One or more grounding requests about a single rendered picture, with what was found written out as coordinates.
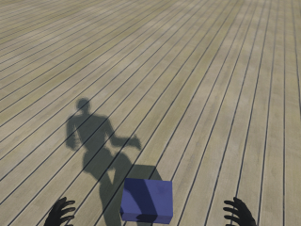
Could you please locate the robot right hand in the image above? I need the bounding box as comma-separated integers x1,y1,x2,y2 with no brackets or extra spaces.
223,197,257,226

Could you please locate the robot left hand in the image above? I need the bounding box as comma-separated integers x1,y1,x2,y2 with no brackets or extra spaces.
43,197,76,226

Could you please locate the carton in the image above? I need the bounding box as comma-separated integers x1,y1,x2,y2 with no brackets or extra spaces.
119,178,173,224

